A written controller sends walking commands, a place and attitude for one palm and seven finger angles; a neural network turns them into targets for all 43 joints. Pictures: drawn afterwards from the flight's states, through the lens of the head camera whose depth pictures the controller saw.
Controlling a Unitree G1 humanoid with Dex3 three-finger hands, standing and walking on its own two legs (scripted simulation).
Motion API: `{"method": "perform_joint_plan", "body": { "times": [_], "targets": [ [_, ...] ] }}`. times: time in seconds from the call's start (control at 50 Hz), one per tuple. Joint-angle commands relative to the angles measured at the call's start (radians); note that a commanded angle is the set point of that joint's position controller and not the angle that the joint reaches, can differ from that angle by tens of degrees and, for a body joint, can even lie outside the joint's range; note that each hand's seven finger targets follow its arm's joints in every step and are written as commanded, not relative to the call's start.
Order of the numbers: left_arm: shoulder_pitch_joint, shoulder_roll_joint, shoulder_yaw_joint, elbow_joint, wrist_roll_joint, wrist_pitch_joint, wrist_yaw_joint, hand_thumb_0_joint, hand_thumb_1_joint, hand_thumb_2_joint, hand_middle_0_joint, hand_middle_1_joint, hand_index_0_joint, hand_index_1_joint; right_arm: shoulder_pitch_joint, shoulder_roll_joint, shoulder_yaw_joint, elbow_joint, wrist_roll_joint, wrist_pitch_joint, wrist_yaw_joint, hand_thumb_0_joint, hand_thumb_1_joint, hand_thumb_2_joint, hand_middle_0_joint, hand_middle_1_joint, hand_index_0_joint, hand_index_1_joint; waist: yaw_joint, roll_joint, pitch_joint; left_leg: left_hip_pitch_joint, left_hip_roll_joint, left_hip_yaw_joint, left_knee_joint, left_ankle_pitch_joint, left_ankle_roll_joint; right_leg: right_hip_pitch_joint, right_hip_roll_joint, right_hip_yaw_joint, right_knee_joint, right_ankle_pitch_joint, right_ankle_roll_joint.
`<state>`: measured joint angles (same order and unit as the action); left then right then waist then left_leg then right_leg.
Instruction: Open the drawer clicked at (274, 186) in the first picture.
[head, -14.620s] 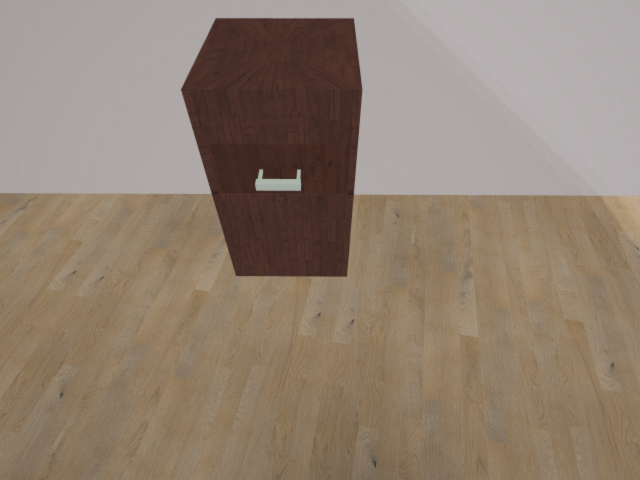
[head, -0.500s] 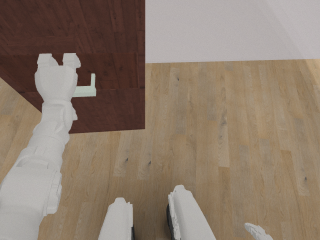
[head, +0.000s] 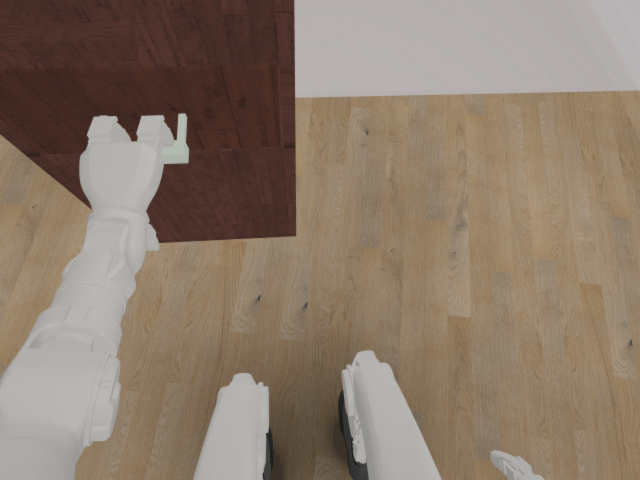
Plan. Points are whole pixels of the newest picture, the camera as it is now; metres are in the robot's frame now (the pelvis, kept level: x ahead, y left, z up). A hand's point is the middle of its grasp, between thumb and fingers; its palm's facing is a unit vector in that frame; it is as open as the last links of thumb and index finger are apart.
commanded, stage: lower the fingers behind the handle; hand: left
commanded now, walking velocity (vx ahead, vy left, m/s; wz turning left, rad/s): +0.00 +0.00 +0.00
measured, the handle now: (142, 138) +0.58 +0.22 -0.06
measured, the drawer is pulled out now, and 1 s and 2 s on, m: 0.00 0.00 0.00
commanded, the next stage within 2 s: lift the fingers back up to retry in 1.04 s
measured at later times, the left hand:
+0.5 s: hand (133, 186) +0.49 +0.22 -0.05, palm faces +0.03 -0.02 -1.00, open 14.0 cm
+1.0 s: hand (134, 182) +0.50 +0.22 -0.05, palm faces -0.01 +0.00 -1.00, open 13.8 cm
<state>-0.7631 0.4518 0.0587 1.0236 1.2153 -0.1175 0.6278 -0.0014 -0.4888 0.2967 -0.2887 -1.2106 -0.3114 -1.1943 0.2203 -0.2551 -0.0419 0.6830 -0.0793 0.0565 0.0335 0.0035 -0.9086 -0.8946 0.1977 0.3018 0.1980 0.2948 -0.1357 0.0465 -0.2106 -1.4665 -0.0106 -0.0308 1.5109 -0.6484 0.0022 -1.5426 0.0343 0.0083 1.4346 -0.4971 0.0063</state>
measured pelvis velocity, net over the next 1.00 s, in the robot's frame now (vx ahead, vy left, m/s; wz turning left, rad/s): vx -0.03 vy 0.00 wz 0.01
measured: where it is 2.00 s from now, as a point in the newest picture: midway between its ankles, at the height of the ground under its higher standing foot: (309, 469)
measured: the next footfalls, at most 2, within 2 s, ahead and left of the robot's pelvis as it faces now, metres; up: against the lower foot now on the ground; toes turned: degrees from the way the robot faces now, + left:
none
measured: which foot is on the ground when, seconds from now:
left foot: down 0.00-1.00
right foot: down 0.00-1.00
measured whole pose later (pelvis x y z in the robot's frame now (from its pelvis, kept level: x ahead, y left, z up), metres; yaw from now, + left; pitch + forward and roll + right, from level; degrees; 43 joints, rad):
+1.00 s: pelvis -0.03 +0.00 -0.04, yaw +1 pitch +35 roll -1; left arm -0.94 0.53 -0.02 1.09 1.13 -0.04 0.43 0.00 -0.49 0.30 -0.29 -1.28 -0.28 -1.29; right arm 0.26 -0.26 0.03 0.67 -0.03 0.00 -0.02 0.00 -0.91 -0.89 0.20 0.30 0.20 0.30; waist -0.16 0.05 -0.23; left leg -1.62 -0.03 -0.02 1.64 -0.63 0.01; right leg -1.69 0.02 0.01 1.56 -0.47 0.01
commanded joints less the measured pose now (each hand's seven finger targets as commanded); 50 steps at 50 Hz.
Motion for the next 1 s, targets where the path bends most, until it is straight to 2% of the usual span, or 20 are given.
{"method": "perform_joint_plan", "body": {
  "times": [0.0, 0.04, 0.06, 0.1, 0.14, 0.24, 0.28, 0.36, 0.4, 0.42, 0.44, 0.54, 0.6, 0.62, 0.7, 0.72, 0.8, 0.84, 0.86, 0.98],
  "targets": [
    [-0.413, 0.285, 0.056, -0.128, -0.025, 0.094, 0.033, 0.000, -0.500, 0.300, -0.300, -1.200, -0.300, -1.200, 0.182, -0.167, -0.055, -0.016, 0.011, -0.015, -0.002, 0.000, -0.900, -0.900, 0.200, 0.300, 0.200, 0.300, -0.020, 0.058, -0.672, 0.329, -0.001, 0.017, -0.194, 0.403, 0.036, 0.521, 0.001, -0.038, -0.151, 0.293, -0.037],
    [-0.421, 0.288, 0.040, -0.094, -0.048, 0.127, 0.006, 0.000, -0.500, 0.300, -0.300, -1.200, -0.300, -1.200, 0.178, -0.170, -0.046, -0.013, 0.016, -0.025, -0.009, 0.000, -0.900, -0.900, 0.200, 0.300, 0.200, 0.300, -0.029, 0.022, -0.618, 0.264, -0.007, 0.024, -0.203, 0.321, 0.045, 0.529, -0.001, -0.030, -0.176, 0.233, -0.030],
    [-0.429, 0.299, 0.046, -0.090, -0.057, 0.134, -0.009, 0.000, -0.500, 0.300, -0.300, -1.200, -0.300, -1.200, 0.177, -0.170, -0.042, -0.008, 0.017, -0.030, -0.012, 0.000, -0.900, -0.900, 0.200, 0.300, 0.200, 0.300, -0.030, 0.014, -0.628, 0.261, -0.006, 0.026, -0.206, 0.316, 0.046, 0.541, -0.003, -0.028, -0.177, 0.236, -0.029],
    [-0.417, 0.298, 0.029, -0.070, -0.068, 0.143, -0.043, 0.000, -0.500, 0.300, -0.300, -1.200, -0.300, -1.200, 0.178, -0.170, -0.035, -0.006, 0.022, -0.034, -0.015, 0.000, -0.900, -0.900, 0.200, 0.300, 0.200, 0.300, -0.026, 0.032, -0.607, 0.235, -0.011, 0.034, -0.205, 0.285, 0.049, 0.540, -0.003, -0.024, -0.182, 0.213, -0.029],
    [-0.369, 0.278, 0.005, -0.013, -0.074, 0.143, -0.083, 0.000, -0.500, 0.300, -0.300, -1.200, -0.300, -1.200, 0.170, -0.166, -0.025, -0.010, 0.025, -0.040, -0.021, 0.000, -0.900, -0.900, 0.200, 0.300, 0.200, 0.300, -0.034, -0.010, -0.537, 0.172, -0.013, 0.045, -0.193, 0.241, 0.056, 0.534, -0.001, -0.014, -0.192, 0.180, -0.028],
    [-0.308, 0.288, 0.003, 0.004, -0.066, 0.073, -0.153, 0.000, -0.500, 0.300, -0.300, -1.200, -0.300, -1.200, 0.173, -0.164, -0.014, -0.022, 0.023, -0.052, -0.029, 0.000, -0.900, -0.900, 0.200, 0.300, 0.200, 0.300, -0.017, -0.008, -0.461, 0.094, -0.014, 0.050, -0.164, 0.204, 0.056, 0.480, 0.000, -0.005, -0.169, 0.139, -0.040],
    [-0.273, 0.264, -0.003, -0.003, -0.059, 0.040, -0.162, 0.000, -0.500, 0.300, -0.300, -1.200, -0.300, -1.200, 0.172, -0.159, -0.016, -0.032, 0.022, -0.053, -0.029, 0.000, -0.900, -0.900, 0.200, 0.300, 0.200, 0.300, -0.009, 0.007, -0.437, 0.090, -0.013, 0.051, -0.152, 0.214, 0.054, 0.443, 0.002, -0.006, -0.154, 0.140, -0.045],
    [-0.247, 0.249, 0.008, -0.017, -0.056, 0.005, -0.145, 0.000, -0.500, 0.300, -0.300, -1.200, -0.300, -1.200, 0.175, -0.159, -0.026, -0.035, 0.021, -0.053, -0.026, 0.000, -0.900, -0.900, 0.200, 0.300, 0.200, 0.300, -0.002, -0.009, -0.442, 0.065, -0.012, 0.049, -0.125, 0.213, 0.050, 0.405, 0.002, -0.010, -0.125, 0.127, -0.048],
    [-0.276, 0.253, 0.008, -0.027, -0.054, 0.003, -0.126, 0.000, -0.500, 0.300, -0.300, -1.200, -0.300, -1.200, 0.180, -0.164, -0.030, -0.033, 0.022, -0.055, -0.027, 0.000, -0.900, -0.900, 0.200, 0.300, 0.200, 0.300, -0.012, -0.015, -0.438, 0.050, -0.010, 0.047, -0.113, 0.193, 0.048, 0.372, 0.002, -0.012, -0.119, 0.098, -0.045],
    [-0.262, 0.238, 0.003, -0.016, -0.052, 0.010, -0.116, 0.000, -0.500, 0.300, -0.300, -1.200, -0.300, -1.200, 0.186, -0.165, -0.033, -0.036, 0.022, -0.055, -0.025, 0.000, -0.900, -0.900, 0.200, 0.300, 0.200, 0.300, -0.005, -0.011, -0.451, 0.053, -0.013, 0.046, -0.114, 0.195, 0.047, 0.368, 0.002, -0.017, -0.112, 0.093, -0.046],
    [-0.288, 0.225, -0.010, -0.016, -0.052, 0.017, -0.107, 0.000, -0.500, 0.300, -0.300, -1.200, -0.300, -1.200, 0.188, -0.166, -0.035, -0.030, 0.023, -0.056, -0.024, 0.000, -0.900, -0.900, 0.200, 0.300, 0.200, 0.300, -0.018, -0.006, -0.454, 0.058, -0.011, 0.045, -0.111, 0.195, 0.047, 0.356, 0.001, -0.019, -0.111, 0.094, -0.045],
    [-0.349, 0.238, -0.017, 0.029, -0.044, 0.084, -0.080, 0.000, -0.500, 0.300, -0.300, -1.200, -0.300, -1.200, 0.202, -0.176, -0.033, -0.013, 0.028, -0.058, -0.021, 0.000, -0.900, -0.900, 0.200, 0.300, 0.200, 0.300, -0.035, -0.009, -0.479, 0.051, -0.011, 0.038, -0.099, 0.186, 0.046, 0.329, -0.004, -0.029, -0.094, 0.075, -0.041],
    [-0.374, 0.232, -0.038, 0.052, -0.056, 0.127, -0.093, 0.000, -0.500, 0.300, -0.300, -1.200, -0.300, -1.200, 0.195, -0.180, -0.025, -0.015, 0.035, -0.059, -0.023, 0.000, -0.900, -0.900, 0.200, 0.300, 0.200, 0.300, -0.042, 0.005, -0.483, 0.043, -0.014, 0.039, -0.103, 0.155, 0.046, 0.322, -0.007, -0.032, -0.096, 0.045, -0.038],
    [-0.373, 0.241, -0.037, 0.072, -0.062, 0.141, -0.101, 0.000, -0.500, 0.300, -0.300, -1.200, -0.300, -1.200, 0.193, -0.182, -0.020, -0.016, 0.040, -0.060, -0.025, 0.000, -0.900, -0.900, 0.200, 0.300, 0.200, 0.300, -0.046, -0.023, -0.466, 0.027, -0.014, 0.038, -0.104, 0.132, 0.049, 0.316, -0.007, -0.032, -0.102, 0.019, -0.037],
    [-0.410, 0.291, -0.033, 0.077, -0.070, 0.169, -0.146, 0.000, -0.500, 0.300, -0.300, -1.200, -0.300, -1.200, 0.184, -0.186, -0.003, -0.027, 0.047, -0.063, -0.038, 0.000, -0.900, -0.900, 0.200, 0.300, 0.200, 0.300, -0.049, -0.017, -0.470, 0.012, -0.017, 0.038, -0.111, 0.089, 0.053, 0.325, -0.011, -0.029, -0.108, -0.020, -0.033],
    [-0.410, 0.272, -0.052, 0.078, -0.074, 0.172, -0.161, 0.000, -0.500, 0.300, -0.300, -1.200, -0.300, -1.200, 0.183, -0.183, -0.002, -0.032, 0.051, -0.065, -0.041, 0.000, -0.900, -0.900, 0.200, 0.300, 0.200, 0.300, -0.056, -0.024, -0.463, 0.005, -0.019, 0.041, -0.110, 0.079, 0.055, 0.326, -0.011, -0.026, -0.114, -0.028, -0.030],
    [-0.386, 0.302, -0.039, 0.074, -0.085, 0.153, -0.212, 0.000, -0.500, 0.300, -0.300, -1.200, -0.300, -1.200, 0.176, -0.181, 0.010, -0.047, 0.053, -0.067, -0.052, 0.000, -0.900, -0.900, 0.200, 0.300, 0.200, 0.300, -0.047, -0.036, -0.431, -0.024, -0.019, 0.044, -0.107, 0.043, 0.058, 0.320, -0.011, -0.021, -0.119, -0.068, -0.030],
    [-0.365, 0.284, -0.052, 0.078, -0.081, 0.137, -0.230, 0.000, -0.500, 0.300, -0.300, -1.200, -0.300, -1.200, 0.171, -0.181, 0.012, -0.057, 0.056, -0.067, -0.058, 0.000, -0.900, -0.900, 0.200, 0.300, 0.200, 0.300, -0.046, -0.032, -0.405, -0.026, -0.020, 0.041, -0.111, 0.028, 0.056, 0.289, -0.010, -0.025, -0.116, -0.088, -0.034],
    [-0.377, 0.274, -0.054, 0.074, -0.084, 0.126, -0.235, 0.000, -0.500, 0.300, -0.300, -1.200, -0.300, -1.200, 0.174, -0.178, 0.010, -0.056, 0.054, -0.069, -0.059, 0.000, -0.900, -0.900, 0.200, 0.300, 0.200, 0.300, -0.055, -0.040, -0.397, -0.029, -0.017, 0.037, -0.107, 0.024, 0.057, 0.275, -0.011, -0.025, -0.112, -0.087, -0.034],
    [-0.360, 0.282, -0.045, 0.048, -0.071, 0.083, -0.232, 0.000, -0.500, 0.300, -0.300, -1.200, -0.300, -1.200, 0.190, -0.183, 0.006, -0.065, 0.051, -0.069, -0.063, 0.000, -0.900, -0.900, 0.200, 0.300, 0.200, 0.300, -0.040, -0.015, -0.393, -0.033, -0.017, 0.033, -0.099, 0.029, 0.053, 0.237, -0.010, -0.030, -0.088, -0.088, -0.042]
  ]
}}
